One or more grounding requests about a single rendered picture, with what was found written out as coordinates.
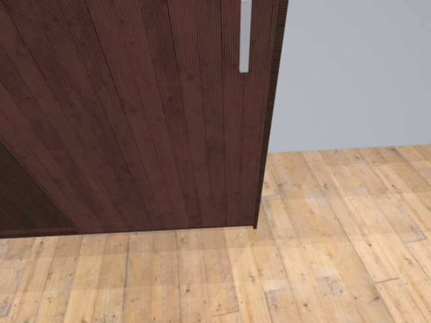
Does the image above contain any wardrobe door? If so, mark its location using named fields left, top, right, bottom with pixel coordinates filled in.
left=0, top=141, right=73, bottom=231
left=0, top=0, right=279, bottom=234

